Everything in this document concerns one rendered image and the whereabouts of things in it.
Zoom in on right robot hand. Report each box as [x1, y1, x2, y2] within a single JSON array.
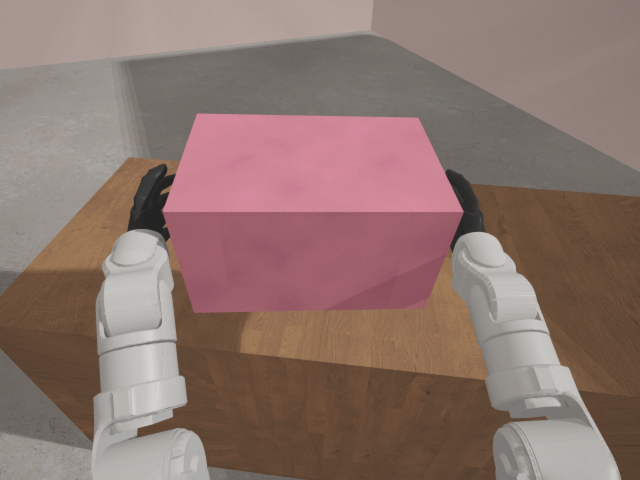
[[446, 169, 486, 253]]

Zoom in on pedestal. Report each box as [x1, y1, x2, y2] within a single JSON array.
[[0, 157, 640, 480]]

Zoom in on left robot hand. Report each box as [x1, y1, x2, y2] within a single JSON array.
[[127, 164, 176, 242]]

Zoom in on right robot forearm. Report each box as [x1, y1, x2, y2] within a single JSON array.
[[451, 232, 621, 480]]

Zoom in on left robot forearm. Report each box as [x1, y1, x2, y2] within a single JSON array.
[[89, 229, 187, 480]]

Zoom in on left robot upper arm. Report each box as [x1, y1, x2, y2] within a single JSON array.
[[92, 428, 210, 480]]

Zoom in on right robot upper arm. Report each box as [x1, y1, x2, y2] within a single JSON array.
[[493, 418, 619, 480]]

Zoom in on carton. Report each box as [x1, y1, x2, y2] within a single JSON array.
[[163, 114, 464, 313]]

